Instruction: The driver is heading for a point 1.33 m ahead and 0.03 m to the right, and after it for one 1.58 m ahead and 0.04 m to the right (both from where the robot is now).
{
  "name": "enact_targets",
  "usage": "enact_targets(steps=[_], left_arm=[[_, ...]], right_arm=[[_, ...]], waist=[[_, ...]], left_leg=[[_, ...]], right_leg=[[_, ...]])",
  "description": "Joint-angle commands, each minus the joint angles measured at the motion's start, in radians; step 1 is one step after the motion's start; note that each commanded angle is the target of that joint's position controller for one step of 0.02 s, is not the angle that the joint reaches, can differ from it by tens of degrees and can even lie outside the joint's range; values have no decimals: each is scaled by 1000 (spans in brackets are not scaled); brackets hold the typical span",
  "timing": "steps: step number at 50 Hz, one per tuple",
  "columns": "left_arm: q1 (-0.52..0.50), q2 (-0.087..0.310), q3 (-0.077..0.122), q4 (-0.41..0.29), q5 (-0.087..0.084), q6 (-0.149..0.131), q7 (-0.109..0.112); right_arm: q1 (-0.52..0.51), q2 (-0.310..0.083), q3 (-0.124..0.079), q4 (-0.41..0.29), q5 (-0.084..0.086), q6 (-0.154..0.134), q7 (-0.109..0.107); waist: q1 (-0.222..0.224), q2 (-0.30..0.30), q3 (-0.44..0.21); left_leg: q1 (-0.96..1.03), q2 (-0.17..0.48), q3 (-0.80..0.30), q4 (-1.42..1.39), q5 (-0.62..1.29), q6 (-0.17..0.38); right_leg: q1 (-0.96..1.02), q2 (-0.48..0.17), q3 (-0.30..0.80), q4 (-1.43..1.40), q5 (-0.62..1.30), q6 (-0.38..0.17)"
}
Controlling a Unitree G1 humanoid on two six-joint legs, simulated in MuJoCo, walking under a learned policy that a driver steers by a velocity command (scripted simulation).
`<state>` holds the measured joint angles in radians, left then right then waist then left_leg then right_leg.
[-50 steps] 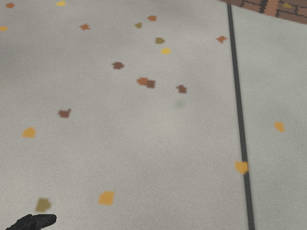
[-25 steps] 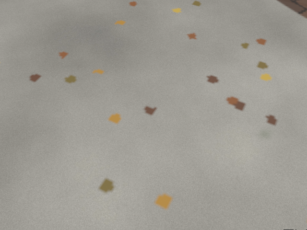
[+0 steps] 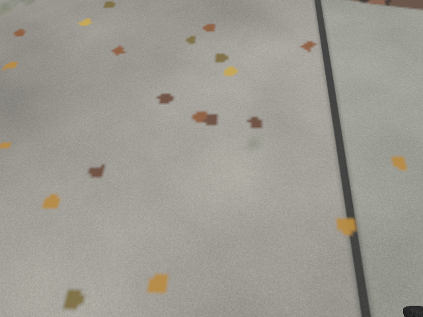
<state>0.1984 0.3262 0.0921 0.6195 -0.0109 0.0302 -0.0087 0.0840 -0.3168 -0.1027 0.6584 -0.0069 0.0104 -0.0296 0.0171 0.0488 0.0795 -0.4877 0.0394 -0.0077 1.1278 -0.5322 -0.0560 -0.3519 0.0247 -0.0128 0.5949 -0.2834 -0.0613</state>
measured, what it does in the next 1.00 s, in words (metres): walks ahead: left foot, then right foot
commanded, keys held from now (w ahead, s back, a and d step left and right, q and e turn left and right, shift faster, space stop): e+shift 0.36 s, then shift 0.14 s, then q+shift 0.20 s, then w+q+shift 0.30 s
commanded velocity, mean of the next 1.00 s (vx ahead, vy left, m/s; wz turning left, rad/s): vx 0.13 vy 0.00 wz -0.26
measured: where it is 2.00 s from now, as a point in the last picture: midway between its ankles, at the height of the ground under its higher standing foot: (172, 156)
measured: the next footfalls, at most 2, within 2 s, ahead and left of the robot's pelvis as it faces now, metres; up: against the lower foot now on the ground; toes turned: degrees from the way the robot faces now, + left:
left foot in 0.38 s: +0.16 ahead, +0.10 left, +0.00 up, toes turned -31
right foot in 0.72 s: +0.02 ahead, -0.11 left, +0.00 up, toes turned -17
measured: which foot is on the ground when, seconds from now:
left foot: up 0.00-0.36, down 0.38-0.72, up 0.74-1.00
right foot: down 0.00-0.38, up 0.40-0.70, down 0.72-1.00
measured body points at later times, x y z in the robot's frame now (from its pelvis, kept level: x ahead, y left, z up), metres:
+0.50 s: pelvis +0.05 +0.03 +0.01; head +0.09 +0.02 +0.45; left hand +0.36 +0.21 -0.07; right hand +0.07 -0.30 -0.08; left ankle +0.13 +0.12 -0.73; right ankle -0.03 -0.07 -0.66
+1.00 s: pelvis +0.12 +0.00 +0.01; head +0.13 -0.01 +0.46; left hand +0.21 +0.28 -0.10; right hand +0.24 -0.31 -0.08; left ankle +0.24 +0.13 -0.64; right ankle -0.02 -0.10 -0.73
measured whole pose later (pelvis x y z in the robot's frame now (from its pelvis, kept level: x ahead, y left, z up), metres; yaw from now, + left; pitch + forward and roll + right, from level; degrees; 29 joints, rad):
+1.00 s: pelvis +0.12 +0.00 +0.01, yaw -11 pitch +2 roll -1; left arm 0.41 0.29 0.06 0.74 0.04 -0.08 0.01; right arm 0.19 -0.35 -0.09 0.67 -0.03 0.03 0.08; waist 0.05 0.03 -0.02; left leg -0.75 0.07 -0.03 1.13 -0.17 -0.03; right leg 0.05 -0.04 -0.12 0.24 -0.32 0.03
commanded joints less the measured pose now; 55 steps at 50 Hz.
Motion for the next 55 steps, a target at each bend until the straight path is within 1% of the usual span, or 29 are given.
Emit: enact_targets(steps=[1, 3, 7, 11, 15, 18, 19, 20, 21, 22, 23, 25, 27, 29, 30, 31, 33, 35, 36, 37, 38, 39, 41, 44, 46, 47, 49, 51, 55], left_arm=[[-46, 167, 39, -85, -17, -15, 33], [-53, 167, 37, -97, -4, -6, 46], [-36, 186, 45, -98, -12, 2, 55], [-56, 194, 50, -114, -11, 12, 52], [-75, 193, 51, -127, -14, 20, 42], [-123, 180, 45, -144, -28, 25, 38], [-104, 142, 31, -144, -26, 26, 39], [-11, 72, 9, -136, -10, 26, 35], [-16, 146, 30, -148, -8, 16, 37], [16, 217, 50, -117, 1, 12, 38], [2, 224, 55, -92, -1, 14, 36], [-19, 160, 34, -81, -4, 22, 37], [-64, 80, 2, -90, -1, 14, 35], [-61, 6, -29, -81, 18, 7, 33], [-77, -2, -33, -79, 22, 4, 32], [-86, 26, -22, -72, 14, 1, 34], [-55, 71, -1, -50, -2, -4, 38], [3, 99, 11, -29, -4, -10, 42], [77, 127, 18, -25, 6, -12, 47], [123, 200, 38, 2, 26, -8, 44], [143, 194, 42, -1, 33, -22, 36], [101, 144, 23, -8, 34, -46, 39], [53, 91, 7, -9, 5, -85, 49], [106, 71, 0, 13, 14, -116, 46], [125, 76, 3, 21, 19, -125, 39], [192, 91, -2, 58, 69, -118, 21], [184, 96, 2, 65, 63, -123, 17], [171, 99, 2, 76, 60, -131, 21], [246, 118, 7, 134, 62, -124, 27]], right_arm=[[-63, -107, -29, -96, -11, -25, -14], [-23, -80, -22, -73, -9, -27, -6], [-44, -53, -9, -67, 0, -29, -2], [-62, -64, -9, -63, 6, -39, 7], [-49, -85, -15, -56, 12, -59, 20], [24, -108, -30, -30, 16, -71, 28], [55, -137, -39, -19, 9, -70, 26], [-7, -197, -42, -43, -7, -59, 18], [20, -185, -40, -38, -41, -57, 22], [-1, -136, -24, -53, -26, -59, 22], [-18, -97, -12, -58, -11, -53, 16], [-10, -92, -2, -51, 9, -38, 5], [40, -88, 9, -26, 1, -31, 5], [21, -53, 27, -15, 0, -29, 17], [21, -77, 19, -15, 9, -23, 24], [47, -122, 4, -12, 17, -15, 28], [68, -185, -15, -14, 34, -8, 30], [60, -175, -14, -20, 56, -11, 24], [57, -125, 1, -24, 54, -17, 19], [39, -54, 19, -53, 57, -25, 18], [-6, -96, 13, -78, 57, -37, 19], [-14, -124, -1, -81, 57, -41, 22], [48, -109, -6, -49, 40, -37, 29], [37, -60, 10, -62, 43, -46, 47], [18, -55, 15, -82, 48, -46, 56], [-54, -76, 8, -88, -74, -1, 103], [-60, -66, 10, -102, -47, 20, 140], [-84, -67, 17, -111, -30, 21, 156], [-201, -46, 42, -150, -33, 17, 159]], waist=[[-20, -146, -146], [-31, -143, -177], [-16, -156, -172], [-4, -197, -158], [2, -230, -176], [-40, -231, -186], [-37, -169, -218], [45, 92, -229], [37, 235, -172], [40, 144, -160], [29, 82, -141], [4, 50, -115], [-23, 62, -125], [-5, 108, -161], [-17, 149, -150], [-37, 173, -137], [-27, 164, -141], [2, 126, -165], [32, 50, -236], [41, -234, -211], [90, -291, -144], [70, -256, -78], [37, -221, -35], [54, -175, -9], [60, -165, 7], [69, -99, 30], [54, -165, 59], [41, -174, 80], [73, -147, 119]], left_leg=[[-200, -9, -90, 35, 138, 4], [-152, -45, -84, -2, 204, -14], [-132, -90, -105, -200, 242, -40], [-68, -114, -131, -348, 241, -40], [20, -127, -150, -479, 214, -20], [203, -109, -127, -727, 342, 6], [326, -8, -175, -793, 448, 41], [425, 200, -398, -812, 595, 145], [385, 317, -606, -831, 686, 304], [363, 335, -562, -807, 666, 337], [344, 268, -441, -789, 628, 304], [353, 196, -336, -780, 601, 269], [357, 149, -280, -781, 676, 270], [356, 107, -237, -778, 667, 248], [345, 90, -243, -779, 657, 243], [353, 90, -276, -769, 659, 249], [371, 105, -352, -747, 685, 255], [292, 90, -382, -721, 636, 205], [145, 50, -345, -661, 362, 151], [-114, -95, -126, -489, 19, 82], [-260, -61, -74, -277, -32, 60], [-338, -10, -94, -143, 24, 61], [-420, 23, -100, -42, 147, 45], [-466, 54, -72, 55, 297, 27], [-478, 66, -63, 50, 356, 11], [-434, 30, -15, 54, 336, 19], [-425, 49, -15, 8, 387, 30], [-399, 70, 4, -74, 429, 51], [-359, 65, 107, -256, 329, 140]], right_leg=[[233, -235, 368, -264, 344, -169], [215, -201, 347, -252, 387, -164], [218, -166, 403, -232, 298, -153], [180, -144, 495, -207, 204, -139], [195, -130, 590, -153, 310, -130], [157, -75, 615, -93, 303, -87], [103, -32, 557, -6, 133, -44], [-29, 97, 377, 197, -230, 13], [-186, 141, 267, 410, -403, 72], [-204, 75, 252, 554, -349, 108], [-203, 56, 228, 606, -281, 128], [-231, 48, 197, 642, -207, 152], [-176, 51, 171, 528, -209, 158], [-43, 1, 118, 262, -234, 164], [13, 2, 79, 144, -248, 168], [32, 22, 59, 67, -215, 172], [83, 58, 56, -104, -75, 151], [242, 26, 82, -269, 85, 92], [421, -88, 147, -253, 88, 41], [476, -257, 335, -274, -156, -79], [438, -406, 541, -402, -402, -177], [416, -410, 546, -431, -460, -167], [460, -345, 414, -441, -371, -99], [452, -309, 245, -464, -181, -73], [431, -307, 165, -482, -124, -76], [353, -299, 101, -510, -131, -62], [325, -297, 27, -521, -101, -45], [318, -310, -40, -541, -83, -30], [426, -336, -158, -533, 64, -24]])
Keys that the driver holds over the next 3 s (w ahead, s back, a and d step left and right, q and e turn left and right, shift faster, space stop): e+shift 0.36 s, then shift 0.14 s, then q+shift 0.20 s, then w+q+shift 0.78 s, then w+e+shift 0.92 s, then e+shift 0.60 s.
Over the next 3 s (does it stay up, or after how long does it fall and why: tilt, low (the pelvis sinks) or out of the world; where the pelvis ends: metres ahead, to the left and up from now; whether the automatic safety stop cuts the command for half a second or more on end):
stays up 1.73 0.20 -0.01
